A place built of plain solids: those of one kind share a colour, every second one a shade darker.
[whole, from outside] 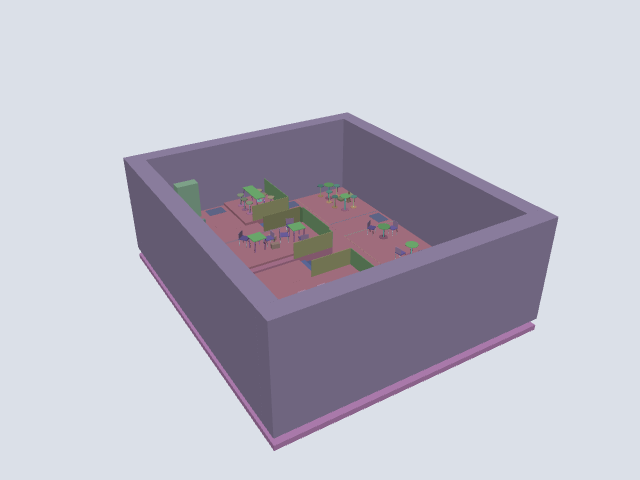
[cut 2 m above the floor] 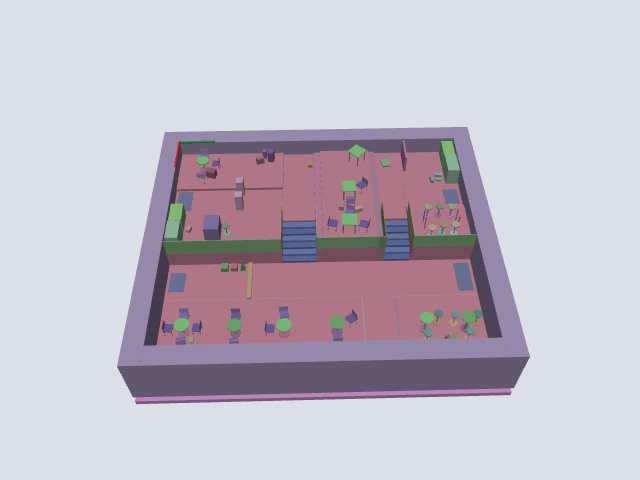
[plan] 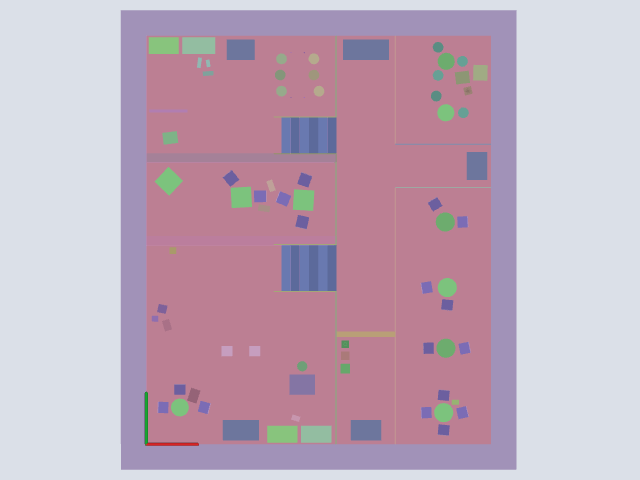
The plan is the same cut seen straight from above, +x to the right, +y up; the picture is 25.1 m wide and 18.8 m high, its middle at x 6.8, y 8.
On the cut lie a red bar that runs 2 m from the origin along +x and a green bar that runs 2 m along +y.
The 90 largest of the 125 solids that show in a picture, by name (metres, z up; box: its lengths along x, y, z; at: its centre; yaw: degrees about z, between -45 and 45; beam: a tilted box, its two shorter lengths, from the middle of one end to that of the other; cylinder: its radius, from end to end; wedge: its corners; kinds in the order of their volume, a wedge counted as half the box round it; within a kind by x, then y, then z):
{
 "wall_1": {"box": [1.0, 16.0, 6.0], "at": [-0.5, 8.0, 2.0]},
 "wall_2": {"box": [15.5, 1.0, 6.0], "at": [6.75, -0.5, 2.0]},
 "wall_3": {"box": [15.5, 1.0, 6.0], "at": [6.75, 16.5, 2.0]},
 "wall_4": {"box": [1.0, 16.0, 6.0], "at": [14.0, 8.0, 2.0]},
 "floor_1": {"box": [2.9, 6.0, 1.15], "at": [1.45, 3.0, 0.52]},
 "floor_2": {"box": [2.9, 3.2, 1.0], "at": [1.45, 14.4, 0.45]},
 "floor_3": {"box": [5.29, 1.8, 1.0], "at": [2.65, 6.9, 0.45]},
 "floor_4": {"box": [5.29, 1.4, 1.0], "at": [2.65, 12.1, 0.45]},
 "floor_5": {"box": [1.6, 6.0, 1.0], "at": [3.7, 3.0, 0.45]},
 "floor_6": {"box": [1.6, 3.2, 1.0], "at": [3.7, 14.4, 0.45]},
 "floor_7": {"box": [7.45, 2.88, 1.24], "at": [3.73, 9.6, 0.56]},
 "floor_8": {"box": [2.95, 6.0, 1.0], "at": [5.97, 3.0, 0.45]},
 "floor_9": {"box": [2.95, 3.2, 1.16], "at": [5.97, 14.4, 0.53]},
 "floor_10": {"box": [2.3, 16.0, 1.0], "at": [8.6, 8.0, -0.5]},
 "floor_11": {"box": [3.75, 10.05, 1.0], "at": [11.62, 5.03, -0.5]},
 "floor_12": {"box": [3.75, 1.7, 1.0], "at": [11.62, 10.9, -0.5]},
 "floor_13": {"box": [3.75, 4.25, 1.0], "at": [11.62, 13.88, -0.5]},
 "floor_base_1": {"box": [15.5, 18.0, 0.3], "at": [6.75, 8.0, -1.57]},
 "step_tread_1": {"box": [0.36, 1.8, 0.86], "at": [5.47, 6.9, 0.38]},
 "step_tread_2": {"box": [0.36, 1.4, 0.86], "at": [5.47, 12.1, 0.38]},
 "step_tread_3": {"box": [0.36, 1.8, 0.73], "at": [5.83, 6.9, 0.31]},
 "step_tread_4": {"box": [0.36, 1.4, 0.73], "at": [5.83, 12.1, 0.31]},
 "step_tread_5": {"box": [0.36, 1.8, 0.59], "at": [6.19, 6.9, 0.24]},
 "step_tread_6": {"box": [0.36, 1.4, 0.59], "at": [6.19, 12.1, 0.24]},
 "step_tread_7": {"box": [0.36, 1.8, 0.46], "at": [6.55, 6.9, 0.17]},
 "step_tread_8": {"box": [0.36, 1.4, 0.46], "at": [6.55, 12.1, 0.17]},
 "step_tread_9": {"box": [0.36, 1.8, 0.33], "at": [6.91, 6.9, 0.11]},
 "step_tread_10": {"box": [0.36, 1.4, 0.33], "at": [6.91, 12.1, 0.11]},
 "step_tread_11": {"box": [0.36, 1.8, 0.19], "at": [7.27, 6.9, 0.04]},
 "step_tread_12": {"box": [0.36, 1.4, 0.19], "at": [7.27, 12.1, 0.04]},
 "tall_1": {"box": [1.3, 0.66, 2.25], "at": [2.05, 15.61, 2.07]},
 "tall_2": {"box": [1.2, 0.67, 2.0], "at": [6.65, 0.4, 1.95]},
 "step_terN_tread_1": {"box": [7.45, 0.36, 1.12], "at": [3.73, 11.22, 0.51]},
 "step_terS_tread_1": {"box": [7.45, 0.36, 1.12], "at": [3.73, 7.98, 0.51]},
 "counter_1": {"box": [1.18, 0.66, 0.93], "at": [0.68, 15.61, 1.41]},
 "counter_2": {"box": [1.19, 0.67, 0.92], "at": [5.33, 0.4, 1.41]},
 "island_1": {"box": [1.0, 0.8, 0.91], "at": [6.1, 2.33, 1.4]},
 "rail_rim_1": {"box": [0.04, 6.0, 1.0], "at": [7.43, 3.0, 1.45]},
 "rail_rim_2": {"box": [0.04, 0.36, 1.0], "at": [7.43, 7.98, 1.56]},
 "rail_rim_3": {"box": [0.04, 2.88, 1.0], "at": [7.43, 9.6, 1.69]},
 "rail_rim_4": {"box": [0.04, 0.36, 1.0], "at": [7.43, 11.22, 1.56]},
 "rail_rim_5": {"box": [0.04, 3.2, 1.0], "at": [7.43, 14.4, 1.6]},
 "rail_1": {"box": [2.42, 0.04, 1.0], "at": [6.2, 5.98, 1.45]},
 "rail_2": {"box": [2.42, 0.04, 1.0], "at": [6.2, 7.82, 1.56]},
 "rail_3": {"box": [2.42, 0.04, 1.0], "at": [6.2, 11.38, 1.56]},
 "rail_4": {"box": [2.42, 0.04, 1.0], "at": [6.2, 12.82, 1.6]},
 "neck_1": {"box": [0.43, 0.4, 1.05], "at": [3.16, 3.65, 1.47]},
 "neck_2": {"box": [0.43, 0.4, 1.05], "at": [4.24, 3.65, 1.47]},
 "low_mat_1": {"box": [1.42, 0.8, 0.06], "at": [3.7, 0.55, 0.93]},
 "low_mat_2": {"box": [1.1, 0.8, 0.06], "at": [3.7, 15.45, 0.92]},
 "low_mat_3": {"box": [1.2, 0.8, 0.06], "at": [8.6, 0.55, -0.02]},
 "low_mat_4": {"box": [1.8, 0.8, 0.06], "at": [8.6, 15.45, -0.02]},
 "low_mat_5": {"box": [0.8, 1.1, 0.06], "at": [12.95, 10.9, -0.02]},
 "top_1": {"box": [0.8, 0.8, 0.044], "at": [0.88, 10.3, 1.92], "yaw": -43.5},
 "top_2": {"cylinder": 0.35, "from": [1.31, 1.44, 1.77], "to": [1.31, 1.44, 1.81]},
 "top_3": {"box": [0.8, 0.8, 0.044], "at": [3.72, 9.67, 1.92], "yaw": 3.1},
 "top_4": {"box": [0.67, 1.9, 0.044], "at": [5.93, 14.46, 2.11]},
 "top_5": {"box": [0.8, 0.8, 0.044], "at": [6.16, 9.56, 1.92], "yaw": -3.4},
 "top_6": {"cylinder": 0.38, "from": [11.65, 1.24, 0.72], "to": [11.65, 1.24, 0.75]},
 "top_7": {"cylinder": 0.38, "from": [11.71, 8.71, 0.72], "to": [11.71, 8.71, 0.75]},
 "top_8": {"cylinder": 0.38, "from": [11.73, 3.76, 0.72], "to": [11.73, 3.76, 0.75]},
 "top_9": {"cylinder": 0.34, "from": [11.73, 12.98, 0.98], "to": [11.73, 12.98, 1.01]},
 "top_10": {"cylinder": 0.34, "from": [11.74, 15.0, 0.98], "to": [11.74, 15.0, 1.01]},
 "top_11": {"cylinder": 0.38, "from": [11.78, 6.14, 0.72], "to": [11.78, 6.14, 0.75]},
 "screenS_1": {"box": [1.5, 0.12, 1.08], "at": [0.86, 13.05, 1.49]},
 "bag_1": {"box": [0.29, 0.43, 0.4], "at": [0.81, 4.66, 1.29], "yaw": 17.1},
 "bag_2": {"box": [0.38, 0.53, 0.46], "at": [1.86, 1.9, 1.32], "yaw": -18.2},
 "cushion_1": {"box": [0.55, 0.48, 0.18], "at": [12.38, 14.36, 0.04], "yaw": 7.0},
 "cushion_2": {"box": [0.56, 0.61, 0.17], "at": [13.08, 14.55, 0.04], "yaw": -1.2},
 "step_hump_1": {"box": [2.3, 0.22, 0.17], "at": [8.6, 4.31, 0.04]},
 "bin_1": {"box": [0.35, 0.33, 0.69], "at": [0.62, 5.3, 1.44], "yaw": -11.9},
 "foot_1": {"cylinder": 0.27, "from": [11.65, 1.24, -0.05], "to": [11.65, 1.24, 0.02]},
 "foot_2": {"cylinder": 0.27, "from": [11.71, 8.71, -0.05], "to": [11.71, 8.71, 0.02]},
 "foot_3": {"cylinder": 0.27, "from": [11.73, 3.76, -0.05], "to": [11.73, 3.76, 0.02]},
 "foot_4": {"cylinder": 0.27, "from": [11.78, 6.14, -0.05], "to": [11.78, 6.14, 0.02]},
 "toolbox_1": {"box": [0.46, 0.25, 0.28], "at": [4.61, 9.24, 1.32], "yaw": -8.8},
 "toolbox_2": {"box": [0.24, 0.45, 0.27], "at": [4.88, 10.12, 1.32], "yaw": 19.3},
 "chair_seat_1": {"box": [0.42, 0.44, 0.05], "at": [10.96, 1.24, 0.45], "yaw": 2.3},
 "chair_seat_2": {"box": [0.42, 0.44, 0.05], "at": [11.05, 3.76, 0.45], "yaw": 1.2},
 "chair_seat_3": {"box": [0.44, 0.42, 0.05], "at": [11.65, 0.55, 0.45], "yaw": -5.4},
 "chair_seat_4": {"box": [0.44, 0.42, 0.05], "at": [11.65, 1.92, 0.45], "yaw": -5.6},
 "chair_seat_5": {"box": [0.42, 0.44, 0.05], "at": [12.38, 1.24, 0.45], "yaw": 13.3},
 "chair_seat_6": {"box": [0.42, 0.44, 0.05], "at": [12.47, 3.76, 0.45], "yaw": 11.1},
 "inway_carton_folded_1": {"box": [0.58, 0.47, 0.15], "at": [0.94, 12.0, 0.97], "yaw": 7.1},
 "edge_crate_1": {"box": [0.38, 0.38, 0.29], "at": [7.79, 2.96, 0.14]},
 "edge_step_stool_1": {"box": [0.34, 0.34, 0.28], "at": [7.79, 3.46, 0.14]},
 "low_stripW_1": {"box": [0.04, 10.05, 0.06], "at": [9.75, 5.03, -0.02]},
 "edge_book_pile_1": {"box": [0.27, 0.27, 0.21], "at": [1.03, 7.58, 1.05]},
 "dumbbell_1": {"box": [0.42, 0.18, 0.2], "at": [2.42, 14.52, 1.04], "yaw": 3.6},
 "book_pile_1": {"box": [0.33, 0.21, 0.2], "at": [5.85, 1.02, 1.04], "yaw": -17.2}
}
